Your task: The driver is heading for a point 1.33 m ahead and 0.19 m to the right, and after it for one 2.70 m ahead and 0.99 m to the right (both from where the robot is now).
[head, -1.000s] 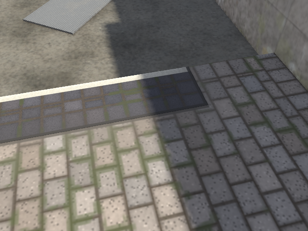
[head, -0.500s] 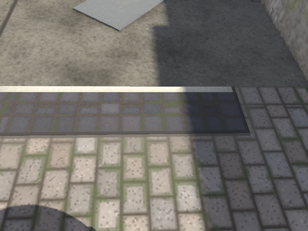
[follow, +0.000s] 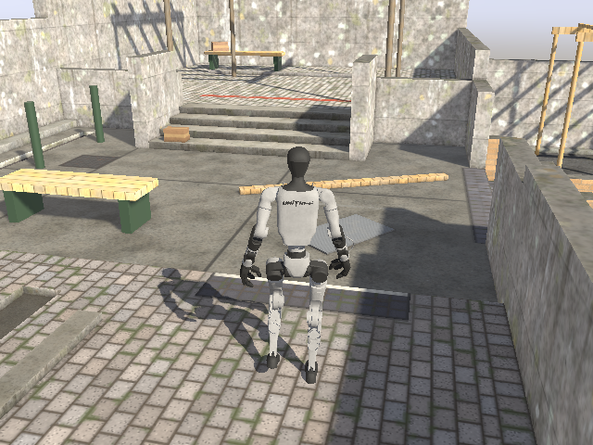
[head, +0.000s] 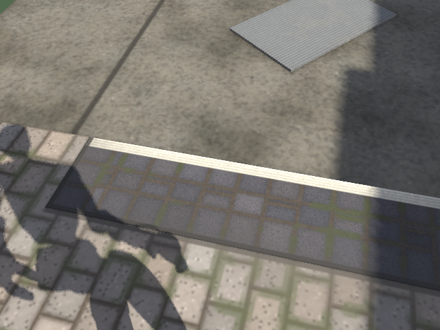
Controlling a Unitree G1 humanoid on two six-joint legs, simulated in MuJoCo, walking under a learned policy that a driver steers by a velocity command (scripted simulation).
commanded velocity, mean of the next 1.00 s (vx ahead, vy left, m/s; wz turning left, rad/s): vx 0.40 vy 0.00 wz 0.05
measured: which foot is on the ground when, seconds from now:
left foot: up 0.00-0.24, down 0.26-0.78, up 0.80-1.00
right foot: down 0.00-0.28, up 0.30-0.74, down 0.76-1.00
